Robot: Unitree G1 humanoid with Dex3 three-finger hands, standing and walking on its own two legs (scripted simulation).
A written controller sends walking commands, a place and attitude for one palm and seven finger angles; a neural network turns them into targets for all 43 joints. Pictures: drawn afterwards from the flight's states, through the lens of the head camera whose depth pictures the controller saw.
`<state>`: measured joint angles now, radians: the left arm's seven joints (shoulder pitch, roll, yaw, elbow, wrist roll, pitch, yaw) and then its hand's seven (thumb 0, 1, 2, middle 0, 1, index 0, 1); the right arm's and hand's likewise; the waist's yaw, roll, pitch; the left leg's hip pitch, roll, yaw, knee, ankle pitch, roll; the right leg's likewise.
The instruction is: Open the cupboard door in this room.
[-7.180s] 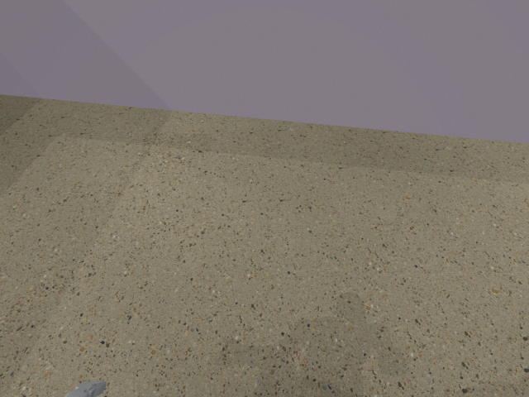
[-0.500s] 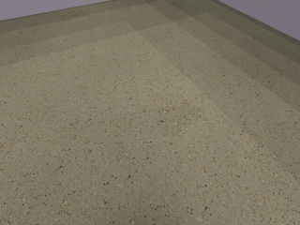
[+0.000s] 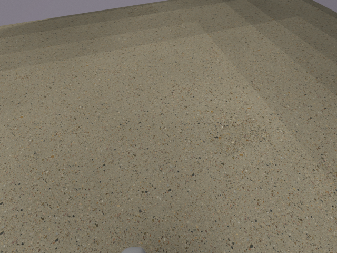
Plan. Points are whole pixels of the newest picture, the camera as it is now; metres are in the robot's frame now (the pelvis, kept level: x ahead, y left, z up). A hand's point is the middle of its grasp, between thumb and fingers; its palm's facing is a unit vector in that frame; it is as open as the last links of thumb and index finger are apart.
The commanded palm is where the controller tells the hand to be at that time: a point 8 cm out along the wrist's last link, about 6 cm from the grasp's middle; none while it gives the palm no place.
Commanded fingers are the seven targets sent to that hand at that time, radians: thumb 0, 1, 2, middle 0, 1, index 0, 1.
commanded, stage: turn or walk to find it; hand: left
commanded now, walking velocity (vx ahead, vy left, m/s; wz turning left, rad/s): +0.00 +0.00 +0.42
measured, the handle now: out of the picture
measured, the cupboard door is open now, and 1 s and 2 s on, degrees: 0 0 0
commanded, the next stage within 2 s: none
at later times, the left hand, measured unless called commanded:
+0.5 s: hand out of the picture +0.03 +0.23 -0.15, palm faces +0.22 -0.94 -0.27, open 7.4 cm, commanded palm none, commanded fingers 0.00 0.90 0.90 -0.20 -0.30 -0.20 -0.30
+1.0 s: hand out of the picture -0.12 +0.19 -0.17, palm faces +0.47 -0.85 -0.25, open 7.4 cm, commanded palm none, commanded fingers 0.00 0.90 0.90 -0.20 -0.30 -0.20 -0.30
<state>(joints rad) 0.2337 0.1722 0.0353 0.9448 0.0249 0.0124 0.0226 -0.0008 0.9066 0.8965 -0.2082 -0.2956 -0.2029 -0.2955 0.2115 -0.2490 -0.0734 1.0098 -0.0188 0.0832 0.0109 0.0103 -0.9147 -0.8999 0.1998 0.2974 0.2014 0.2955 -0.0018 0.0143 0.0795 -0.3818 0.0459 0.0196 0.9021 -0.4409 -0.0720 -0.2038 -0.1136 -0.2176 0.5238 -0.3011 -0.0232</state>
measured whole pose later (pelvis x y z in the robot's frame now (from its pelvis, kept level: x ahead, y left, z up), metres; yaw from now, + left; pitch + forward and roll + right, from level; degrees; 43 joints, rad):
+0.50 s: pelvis -0.02 +0.01 +0.00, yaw +11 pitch +0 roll +1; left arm 0.16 0.21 0.05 0.92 0.00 0.05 0.01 0.00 0.91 0.90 -0.20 -0.29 -0.20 -0.29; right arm 0.18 -0.20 -0.05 0.95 -0.03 0.04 0.00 0.01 -0.91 -0.90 0.21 0.30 0.21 0.30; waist -0.02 0.02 0.06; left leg -0.28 -0.02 -0.05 0.50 -0.21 0.00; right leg -0.33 -0.05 -0.04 0.72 -0.40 0.07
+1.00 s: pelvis -0.06 -0.01 -0.01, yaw +26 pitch -1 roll +1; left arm 0.25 0.21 0.05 0.97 0.02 0.03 0.02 0.00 0.90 0.90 -0.21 -0.30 -0.20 -0.30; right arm 0.18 -0.23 -0.06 0.99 -0.01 0.06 0.01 0.01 -0.91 -0.90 0.20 0.30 0.20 0.30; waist 0.02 -0.01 0.08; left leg -0.27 0.04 0.07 0.65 -0.38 -0.05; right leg -0.26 -0.15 -0.27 0.59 -0.29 0.00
